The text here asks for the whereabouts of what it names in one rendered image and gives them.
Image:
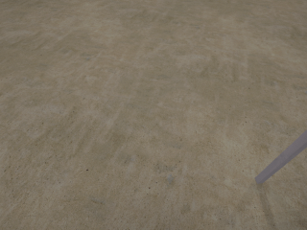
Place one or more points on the table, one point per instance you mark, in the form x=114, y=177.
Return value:
x=282, y=159

